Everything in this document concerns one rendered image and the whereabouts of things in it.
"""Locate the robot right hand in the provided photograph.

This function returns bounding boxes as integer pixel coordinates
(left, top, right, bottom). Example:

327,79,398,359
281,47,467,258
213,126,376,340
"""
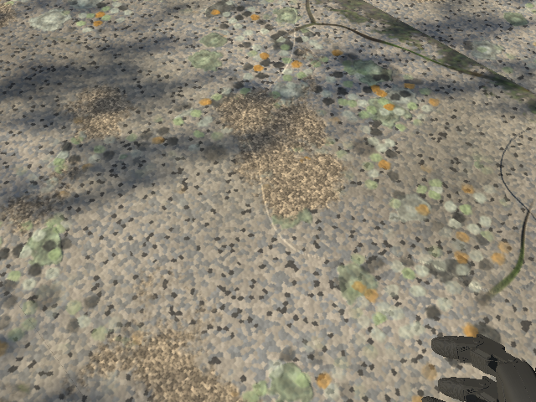
421,334,536,402

